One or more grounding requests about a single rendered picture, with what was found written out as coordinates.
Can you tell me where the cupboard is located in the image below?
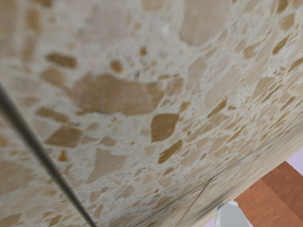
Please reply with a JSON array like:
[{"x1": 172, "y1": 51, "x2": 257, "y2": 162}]
[{"x1": 233, "y1": 161, "x2": 303, "y2": 227}]

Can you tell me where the robot right thigh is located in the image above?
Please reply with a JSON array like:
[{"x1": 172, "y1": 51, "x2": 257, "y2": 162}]
[{"x1": 214, "y1": 202, "x2": 250, "y2": 227}]

